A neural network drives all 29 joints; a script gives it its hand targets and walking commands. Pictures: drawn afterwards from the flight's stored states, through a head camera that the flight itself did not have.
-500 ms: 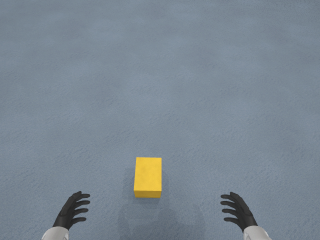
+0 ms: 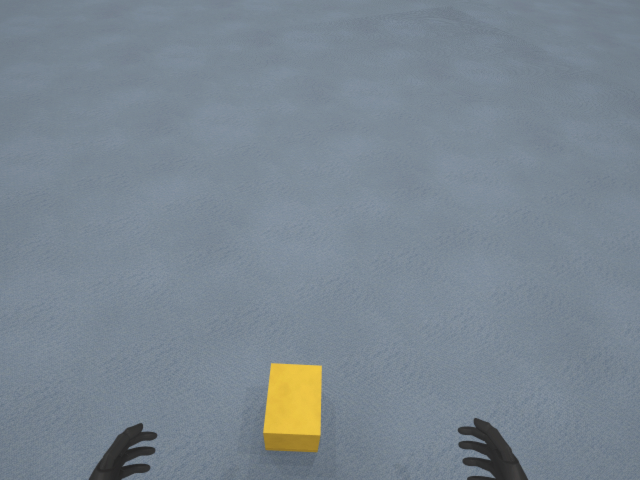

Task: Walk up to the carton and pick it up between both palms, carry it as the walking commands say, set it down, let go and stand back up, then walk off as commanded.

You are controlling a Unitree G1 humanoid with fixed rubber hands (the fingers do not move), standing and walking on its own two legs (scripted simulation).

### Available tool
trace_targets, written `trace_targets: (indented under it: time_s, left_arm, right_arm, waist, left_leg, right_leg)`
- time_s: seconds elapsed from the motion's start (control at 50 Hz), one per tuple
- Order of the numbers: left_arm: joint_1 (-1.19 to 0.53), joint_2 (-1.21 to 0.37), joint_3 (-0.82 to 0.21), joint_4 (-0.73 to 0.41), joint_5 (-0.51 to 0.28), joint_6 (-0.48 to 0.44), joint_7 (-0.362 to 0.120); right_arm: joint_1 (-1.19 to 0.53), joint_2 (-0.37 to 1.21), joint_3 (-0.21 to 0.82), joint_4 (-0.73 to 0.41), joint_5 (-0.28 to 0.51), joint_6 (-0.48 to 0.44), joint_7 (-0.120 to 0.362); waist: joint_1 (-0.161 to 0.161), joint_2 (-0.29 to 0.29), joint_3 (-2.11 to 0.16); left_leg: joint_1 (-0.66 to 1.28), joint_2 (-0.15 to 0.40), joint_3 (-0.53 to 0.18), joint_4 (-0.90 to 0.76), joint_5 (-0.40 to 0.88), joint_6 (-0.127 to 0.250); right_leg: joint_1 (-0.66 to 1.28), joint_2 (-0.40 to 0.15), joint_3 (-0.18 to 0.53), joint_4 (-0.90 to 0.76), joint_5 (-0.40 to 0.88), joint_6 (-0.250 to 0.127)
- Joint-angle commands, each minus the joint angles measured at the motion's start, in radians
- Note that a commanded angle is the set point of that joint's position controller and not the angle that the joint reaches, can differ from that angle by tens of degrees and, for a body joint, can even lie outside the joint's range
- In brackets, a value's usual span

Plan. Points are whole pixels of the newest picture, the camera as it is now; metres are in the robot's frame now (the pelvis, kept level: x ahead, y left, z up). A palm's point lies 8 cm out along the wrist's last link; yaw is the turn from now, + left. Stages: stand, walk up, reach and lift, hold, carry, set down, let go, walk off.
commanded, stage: stand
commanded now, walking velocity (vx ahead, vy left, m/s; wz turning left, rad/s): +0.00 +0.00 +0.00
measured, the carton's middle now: (294, 407) +0.47 +0.03 -0.69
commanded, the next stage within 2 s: walk off in 1.74 s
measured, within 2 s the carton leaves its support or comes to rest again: neither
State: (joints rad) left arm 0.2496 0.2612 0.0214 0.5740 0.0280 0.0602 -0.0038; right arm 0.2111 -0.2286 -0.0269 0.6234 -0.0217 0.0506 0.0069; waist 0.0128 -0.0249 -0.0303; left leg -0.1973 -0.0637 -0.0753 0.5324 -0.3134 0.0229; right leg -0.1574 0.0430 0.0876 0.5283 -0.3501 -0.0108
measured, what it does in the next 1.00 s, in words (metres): stands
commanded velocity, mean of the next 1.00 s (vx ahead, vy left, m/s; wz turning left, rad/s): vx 0.00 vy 0.00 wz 0.00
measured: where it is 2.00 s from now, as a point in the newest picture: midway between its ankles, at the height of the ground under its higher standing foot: outside the picture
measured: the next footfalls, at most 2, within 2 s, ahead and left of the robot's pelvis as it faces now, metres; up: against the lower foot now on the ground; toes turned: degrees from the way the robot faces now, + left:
none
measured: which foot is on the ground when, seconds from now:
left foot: down 0.00-1.00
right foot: down 0.00-1.00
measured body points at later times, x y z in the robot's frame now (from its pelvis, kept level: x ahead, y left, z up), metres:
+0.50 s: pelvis -0.02 +0.01 +0.00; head -0.08 +0.02 +0.45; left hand +0.08 +0.30 -0.10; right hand +0.10 -0.28 -0.09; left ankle -0.02 +0.11 -0.73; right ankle -0.04 -0.12 -0.73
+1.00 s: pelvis -0.05 +0.01 +0.01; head -0.08 +0.02 +0.45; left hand +0.03 +0.30 -0.12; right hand +0.04 -0.29 -0.11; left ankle -0.02 +0.11 -0.73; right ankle -0.04 -0.12 -0.73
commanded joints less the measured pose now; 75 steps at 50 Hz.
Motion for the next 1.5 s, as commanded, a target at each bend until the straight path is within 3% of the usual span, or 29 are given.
trace_targets:
  time_s: [0.0, 0.02, 0.04, 0.1, 0.12, 0.14, 0.26, 0.3, 0.32, 0.36, 0.44, 0.48, 0.56, 0.58, 0.64, 0.68, 0.72, 0.76, 0.78, 0.8, 0.86, 1.06, 1.22, 1.3, 1.32, 1.36, 1.4, 1.44, 1.48]
  left_arm:
    - [-0.014, 0.168, 0.063, -0.029, 0.006, -0.055, 0.021]
    - [-0.033, 0.175, 0.068, -0.02, 0.006, -0.06, 0.019]
    - [-0.053, 0.174, 0.063, -0.006, 0.011, -0.064, 0.021]
    - [-0.041, 0.184, 0.072, 0.028, 0.016, -0.081, 0.027]
    - [-0.032, 0.185, 0.071, 0.028, 0.017, -0.088, 0.025]
    - [-0.022, 0.195, 0.075, 0.035, 0.015, -0.089, 0.026]
    - [-0.009, 0.211, 0.083, 0.065, 0.015, -0.106, 0.02]
    - [-0.003, 0.22, 0.087, 0.07, 0.009, -0.107, 0.022]
    - [0.0, 0.226, 0.087, 0.077, 0.013, -0.103, 0.021]
    - [-0.005, 0.216, 0.081, 0.085, 0.01, -0.106, 0.023]
    - [0.004, 0.223, 0.078, 0.107, 0.011, -0.112, 0.023]
    - [0.01, 0.221, 0.071, 0.122, 0.006, -0.112, 0.022]
    - [0.016, 0.229, 0.068, 0.155, 0.006, -0.118, 0.024]
    - [0.009, 0.238, 0.067, 0.165, 0.008, -0.118, 0.021]
    - [0.019, 0.23, 0.061, 0.194, 0.001, -0.116, 0.025]
    - [-0.005, 0.22, 0.051, 0.199, 0.001, -0.117, 0.026]
    - [0.003, 0.229, 0.051, 0.213, -0.001, -0.114, 0.024]
    - [0.01, 0.232, 0.049, 0.234, -0.004, -0.115, 0.022]
    - [0.006, 0.236, 0.046, 0.242, -0.006, -0.118, 0.023]
    - [-0.005, 0.242, 0.044, 0.25, -0.002, -0.118, 0.025]
    - [-0.001, 0.241, 0.043, 0.267, -0.004, -0.115, 0.024]
    - [-0.026, 0.256, 0.029, 0.315, -0.009, -0.114, 0.024]
    - [-0.054, 0.27, 0.023, 0.347, -0.01, -0.11, 0.019]
    - [-0.073, 0.28, 0.023, 0.364, -0.016, -0.109, 0.017]
    - [-0.061, 0.273, 0.022, 0.371, -0.015, -0.109, 0.017]
    - [-0.073, 0.275, 0.02, 0.37, -0.008, -0.107, 0.019]
    - [-0.073, 0.27, 0.021, 0.381, -0.012, -0.11, 0.019]
    - [-0.074, 0.284, 0.016, 0.386, -0.012, -0.109, 0.018]
    - [-0.085, 0.275, 0.013, 0.393, -0.014, -0.106, 0.02]
  right_arm:
    - [-0.036, -0.178, -0.067, -0.034, -0.005, -0.054, -0.02]
    - [-0.045, -0.191, -0.07, -0.03, -0.004, -0.061, -0.023]
    - [-0.039, -0.199, -0.073, -0.014, -0.006, -0.065, -0.024]
    - [-0.055, -0.205, -0.074, -0.002, -0.014, -0.079, -0.029]
    - [-0.048, -0.208, -0.069, 0.001, -0.016, -0.083, -0.032]
    - [-0.049, -0.213, -0.07, 0.006, -0.014, -0.089, -0.029]
    - [-0.057, -0.239, -0.071, 0.032, -0.015, -0.105, -0.028]
    - [-0.044, -0.253, -0.067, 0.042, -0.016, -0.107, -0.025]
    - [-0.058, -0.26, -0.069, 0.05, -0.014, -0.107, -0.025]
    - [-0.063, -0.256, -0.061, 0.062, -0.017, -0.111, -0.03]
    - [-0.053, -0.267, -0.06, 0.093, -0.015, -0.113, -0.029]
    - [-0.046, -0.262, -0.055, 0.111, -0.014, -0.115, -0.029]
    - [-0.063, -0.269, -0.055, 0.149, -0.014, -0.117, -0.026]
    - [-0.061, -0.275, -0.059, 0.159, -0.012, -0.115, -0.024]
    - [-0.038, -0.265, -0.052, 0.195, -0.003, -0.116, -0.023]
    - [-0.067, -0.271, -0.056, 0.203, -0.007, -0.114, -0.026]
    - [-0.065, -0.278, -0.055, 0.218, -0.01, -0.116, -0.023]
    - [-0.07, -0.276, -0.05, 0.238, -0.003, -0.112, -0.025]
    - [-0.061, -0.271, -0.045, 0.248, -0.001, -0.111, -0.022]
    - [-0.064, -0.284, -0.049, 0.253, -0.002, -0.111, -0.021]
    - [-0.081, -0.291, -0.05, 0.266, -0.004, -0.113, -0.02]
    - [-0.073, -0.297, -0.037, 0.327, 0.006, -0.105, -0.019]
    - [-0.094, -0.296, -0.03, 0.357, 0.008, -0.103, -0.019]
    - [-0.092, -0.305, -0.028, 0.375, 0.014, -0.099, -0.015]
    - [-0.099, -0.302, -0.025, 0.374, 0.009, -0.102, -0.016]
    - [-0.097, -0.302, -0.027, 0.378, 0.011, -0.101, -0.013]
    - [-0.102, -0.312, -0.03, 0.378, 0.013, -0.097, -0.015]
    - [-0.096, -0.305, -0.028, 0.387, 0.015, -0.097, -0.017]
    - [-0.11, -0.303, -0.027, 0.386, 0.015, -0.094, -0.016]
  waist:
    - [0.002, -0.011, -0.152]
    - [-0.009, 0.034, -0.118]
    - [-0.02, 0.047, -0.112]
    - [-0.015, 0.07, -0.046]
    - [-0.013, 0.02, 0.017]
    - [-0.005, 0.026, 0.004]
    - [-0.011, 0.025, 0.034]
    - [-0.006, 0.069, 0.041]
    - [-0.009, 0.03, 0.035]
    - [-0.002, 0.055, 0.067]
    - [-0.002, 0.028, 0.046]
    - [-0.006, 0.066, 0.033]
    - [-0.001, 0.023, 0.082]
    - [-0.002, 0.005, 0.063]
    - [-0.013, 0.027, 0.032]
    - [-0.014, 0.034, 0.063]
    - [-0.012, 0.007, 0.055]
    - [-0.012, 0.036, 0.062]
    - [-0.009, 0.022, 0.072]
    - [-0.023, 0.043, 0.086]
    - [-0.009, 0.037, 0.093]
    - [-0.018, 0.027, 0.084]
    - [-0.003, 0.03, 0.077]
    - [-0.02, 0.033, 0.09]
    - [-0.008, 0.032, 0.085]
    - [-0.014, -0.004, 0.069]
    - [-0.014, 0.044, 0.07]
    - [-0.012, 0.001, 0.103]
    - [-0.011, 0.031, 0.063]
  left_leg:
    - [0.053, 0.1, -0.029, -0.018, 0.517, -0.012]
    - [0.045, 0.104, -0.025, -0.021, 0.503, -0.014]
    - [0.058, 0.11, -0.027, -0.028, 0.462, -0.013]
    - [-0.012, 0.127, -0.084, -0.079, 0.32, 0.013]
    - [-0.058, 0.13, -0.094, -0.084, 0.304, 0.018]
    - [-0.046, 0.128, -0.094, -0.089, 0.285, 0.017]
    - [-0.042, 0.122, -0.102, -0.109, 0.301, 0.018]
    - [-0.06, 0.127, -0.102, -0.119, 0.26, 0.022]
    - [-0.036, 0.13, -0.104, -0.119, 0.273, 0.018]
    - [-0.066, 0.137, -0.123, -0.145, 0.21, 0.023]
    - [-0.057, 0.13, -0.124, -0.146, 0.203, 0.026]
    - [-0.052, 0.135, -0.141, -0.16, 0.179, 0.03]
    - [-0.069, 0.144, -0.153, -0.178, 0.099, 0.034]
    - [-0.043, 0.133, -0.132, -0.165, 0.14, 0.029]
    - [-0.004, 0.134, -0.131, -0.155, 0.187, 0.027]
    - [-0.026, 0.135, -0.133, -0.168, 0.148, 0.028]
    - [-0.033, 0.141, -0.149, -0.182, 0.111, 0.028]
    - [-0.038, 0.146, -0.157, -0.19, 0.08, 0.033]
    - [-0.033, 0.136, -0.149, -0.188, 0.082, 0.032]
    - [-0.039, 0.139, -0.152, -0.198, 0.078, 0.029]
    - [-0.053, 0.142, -0.163, -0.213, 0.046, 0.032]
    - [-0.012, 0.148, -0.155, -0.221, 0.083, 0.032]
    - [-0.001, 0.144, -0.155, -0.236, 0.063, 0.026]
    - [0.004, 0.144, -0.149, -0.242, 0.088, 0.025]
    - [0.01, 0.15, -0.152, -0.236, 0.072, 0.026]
    - [0.025, 0.143, -0.143, -0.225, 0.092, 0.022]
    - [0.039, 0.146, -0.143, -0.239, 0.094, 0.022]
    - [0.028, 0.148, -0.147, -0.241, 0.104, 0.022]
    - [0.035, 0.152, -0.142, -0.24, 0.08, 0.022]
  right_leg:
    - [0.008, -0.092, 0.019, -0.035, 0.553, 0.016]
    - [-0.024, -0.095, 0.028, -0.042, 0.508, 0.009]
    - [-0.035, -0.092, 0.026, -0.051, 0.454, 0.014]
    - [-0.063, -0.089, 0.048, -0.065, 0.321, 0.001]
    - [-0.066, -0.088, 0.047, -0.082, 0.311, 0.003]
    - [-0.073, -0.084, 0.058, -0.083, 0.282, -0.001]
    - [-0.084, -0.088, 0.074, -0.102, 0.281, -0.016]
    - [-0.067, -0.089, 0.079, -0.107, 0.267, -0.018]
    - [-0.082, -0.089, 0.077, -0.109, 0.272, -0.02]
    - [-0.091, -0.082, 0.078, -0.116, 0.201, -0.018]
    - [-0.073, -0.088, 0.094, -0.114, 0.205, -0.031]
    - [-0.074, -0.088, 0.094, -0.113, 0.193, -0.031]
    - [-0.102, -0.091, 0.109, -0.134, 0.143, -0.037]
    - [-0.091, -0.095, 0.108, -0.137, 0.16, -0.04]
    - [-0.083, -0.105, 0.119, -0.135, 0.18, -0.042]
    - [-0.101, -0.103, 0.122, -0.145, 0.155, -0.039]
    - [-0.085, -0.099, 0.113, -0.147, 0.135, -0.042]
    - [-0.088, -0.106, 0.121, -0.155, 0.115, -0.04]
    - [-0.089, -0.109, 0.126, -0.161, 0.109, -0.044]
    - [-0.101, -0.108, 0.133, -0.163, 0.104, -0.049]
    - [-0.09, -0.103, 0.12, -0.166, 0.105, -0.05]
    - [-0.079, -0.12, 0.125, -0.184, 0.123, -0.052]
    - [-0.06, -0.124, 0.126, -0.203, 0.107, -0.052]
    - [-0.072, -0.126, 0.124, -0.207, 0.119, -0.046]
    - [-0.07, -0.126, 0.123, -0.212, 0.098, -0.047]
    - [-0.063, -0.127, 0.12, -0.214, 0.105, -0.047]
    - [-0.068, -0.132, 0.121, -0.224, 0.108, -0.049]
    - [-0.076, -0.128, 0.119, -0.231, 0.1, -0.044]
    - [-0.062, -0.134, 0.119, -0.233, 0.092, -0.044]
